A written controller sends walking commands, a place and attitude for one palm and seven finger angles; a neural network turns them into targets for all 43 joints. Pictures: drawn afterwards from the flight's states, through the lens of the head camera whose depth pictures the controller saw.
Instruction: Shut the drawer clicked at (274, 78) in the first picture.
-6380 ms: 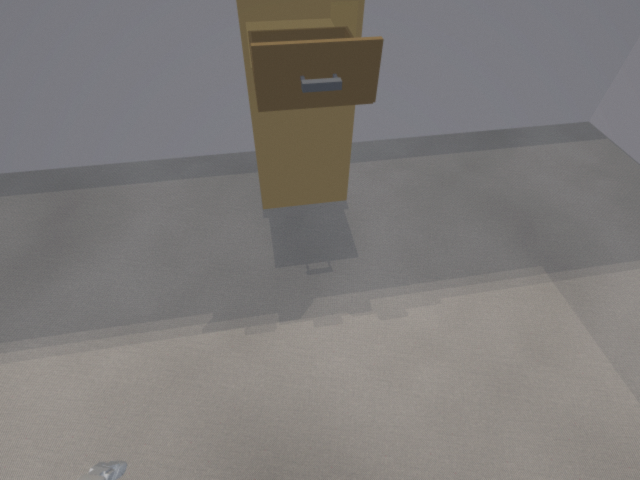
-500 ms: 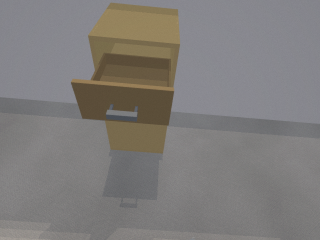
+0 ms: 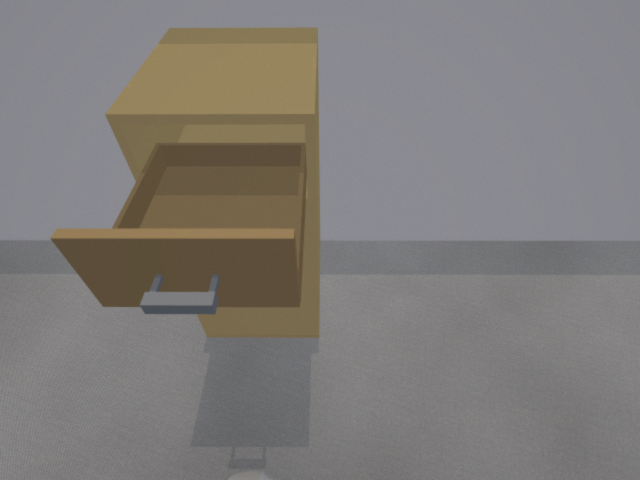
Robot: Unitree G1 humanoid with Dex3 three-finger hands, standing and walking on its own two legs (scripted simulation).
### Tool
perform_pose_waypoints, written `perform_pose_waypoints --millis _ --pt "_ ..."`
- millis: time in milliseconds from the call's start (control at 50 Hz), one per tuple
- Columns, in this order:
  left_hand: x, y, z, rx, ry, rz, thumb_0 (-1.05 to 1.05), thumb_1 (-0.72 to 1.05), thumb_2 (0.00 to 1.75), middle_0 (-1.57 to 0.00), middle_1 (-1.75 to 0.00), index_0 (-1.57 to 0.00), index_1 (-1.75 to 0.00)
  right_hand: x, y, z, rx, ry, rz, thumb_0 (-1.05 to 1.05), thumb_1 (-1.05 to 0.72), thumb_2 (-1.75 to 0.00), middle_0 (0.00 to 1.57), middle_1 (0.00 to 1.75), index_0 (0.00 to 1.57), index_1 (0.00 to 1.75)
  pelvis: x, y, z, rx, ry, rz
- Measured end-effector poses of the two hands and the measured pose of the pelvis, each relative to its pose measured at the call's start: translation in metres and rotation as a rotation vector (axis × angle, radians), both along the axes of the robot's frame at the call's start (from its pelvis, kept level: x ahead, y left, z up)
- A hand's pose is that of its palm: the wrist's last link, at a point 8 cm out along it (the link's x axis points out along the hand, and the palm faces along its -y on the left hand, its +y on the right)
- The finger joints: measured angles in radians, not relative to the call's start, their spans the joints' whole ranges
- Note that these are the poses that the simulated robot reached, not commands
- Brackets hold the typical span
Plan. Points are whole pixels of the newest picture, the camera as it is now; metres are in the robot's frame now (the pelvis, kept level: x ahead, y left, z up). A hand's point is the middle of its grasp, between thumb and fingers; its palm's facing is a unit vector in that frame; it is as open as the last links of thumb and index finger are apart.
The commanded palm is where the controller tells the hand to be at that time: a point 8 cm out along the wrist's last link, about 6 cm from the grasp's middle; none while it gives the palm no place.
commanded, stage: take the last steps up to it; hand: left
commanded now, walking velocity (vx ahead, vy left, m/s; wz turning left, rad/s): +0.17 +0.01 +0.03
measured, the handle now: (183, 291) +0.39 +0.23 -0.02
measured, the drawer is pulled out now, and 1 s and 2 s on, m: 0.30 0.30 0.30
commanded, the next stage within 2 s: come to a stop and stand still in 0.06 s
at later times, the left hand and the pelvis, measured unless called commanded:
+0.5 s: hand out of the picture +0.07 +0.20 -0.18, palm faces +0.04 -0.98 -0.21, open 7.3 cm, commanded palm none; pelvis +0.06 +0.02 +0.00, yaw -2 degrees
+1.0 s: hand out of the picture +0.05 +0.18 -0.17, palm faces +0.08 -0.97 -0.24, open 7.3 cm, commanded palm none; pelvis +0.03 -0.01 +0.00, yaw +0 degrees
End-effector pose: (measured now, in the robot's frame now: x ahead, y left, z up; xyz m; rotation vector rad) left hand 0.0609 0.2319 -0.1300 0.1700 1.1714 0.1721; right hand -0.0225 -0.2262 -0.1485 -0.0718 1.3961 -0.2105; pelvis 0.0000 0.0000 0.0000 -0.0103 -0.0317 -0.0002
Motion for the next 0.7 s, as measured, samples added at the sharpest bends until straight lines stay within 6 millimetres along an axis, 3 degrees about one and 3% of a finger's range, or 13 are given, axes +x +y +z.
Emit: perform_pose_waypoints --millis 80,160,220,280,360,440,580,640,700 --pt "-0.011 0.002 -0.004 -0.02 0.08 0.018 -0.01 0.94 0.9 -0.2 -0.3 -0.2 -0.3 0.069 -0.001 0.01 -0.015 -0.119 0.043 0.01 -0.92 -0.9 0.19 0.29 0.19 0.29 0.021 0.003 0.003 -0.007 0.008 -0.003" --pt "-0.024 0.005 -0.014 -0.061 0.157 0.059 -0.01 0.92 0.9 -0.2 -0.3 -0.2 -0.3 0.123 0.006 0.017 -0.036 -0.187 0.095 0.01 -0.93 -0.9 0.19 0.29 0.19 0.29 0.044 0.013 0.002 -0.017 0.005 -0.006" --pt "-0.031 0.009 -0.028 -0.093 0.223 0.091 0.0 0.92 0.9 -0.2 -0.3 -0.2 -0.3 0.155 0.019 0.017 -0.057 -0.224 0.127 0.01 -0.92 -0.9 0.19 0.29 0.19 0.29 0.063 0.025 -0.005 -0.03 -0.002 -0.008" --pt "-0.034 0.01 -0.033 -0.106 0.288 0.097 0.0 0.91 0.9 -0.2 -0.3 -0.2 -0.3 0.171 0.034 0.018 -0.06 -0.223 0.139 0.0 -0.92 -0.9 0.19 0.29 0.19 0.29 0.075 0.03 -0.006 -0.004 -0.011 -0.023" --pt "-0.027 0.01 -0.029 -0.101 0.329 0.073 0.0 0.91 0.9 -0.2 -0.3 -0.2 -0.3 0.18 0.041 0.02 -0.062 -0.223 0.104 -0.01 -0.93 -0.9 0.2 0.29 0.2 0.3 0.079 0.032 -0.002 0.01 -0.014 -0.035" --pt "-0.012 0.014 -0.023 -0.066 0.301 0.055 0.0 0.91 0.9 -0.2 -0.3 -0.2 -0.3 0.175 0.031 0.017 -0.06 -0.211 0.075 -0.02 -0.94 -0.9 0.2 0.29 0.2 0.3 0.071 0.027 0.0 0.01 -0.014 -0.041" --pt "0.014 0.009 -0.013 0.029 0.153 0.039 0.0 0.91 0.9 -0.19 -0.3 -0.2 -0.3 0.142 -0.007 -0.002 -0.028 -0.161 0.058 -0.01 -0.92 -0.9 0.2 0.29 0.2 0.3 0.051 -0.002 -0.009 0.028 -0.017 -0.037" --pt "0.012 -0.005 -0.01 0.052 0.122 0.023 0.0 0.91 0.9 -0.19 -0.3 -0.2 -0.3 0.124 -0.022 -0.013 0.003 -0.137 0.04 0.0 -0.92 -0.9 0.2 0.29 0.2 0.3 0.046 -0.016 -0.013 0.037 -0.024 -0.03" --pt "0.007 -0.019 0.0 0.039 0.121 0.024 0.0 0.91 0.9 -0.19 -0.3 -0.2 -0.3 0.104 -0.031 -0.009 0.02 -0.09 0.034 0.0 -0.91 -0.9 0.2 0.29 0.2 0.29 0.044 -0.024 -0.004 0.043 -0.014 -0.033"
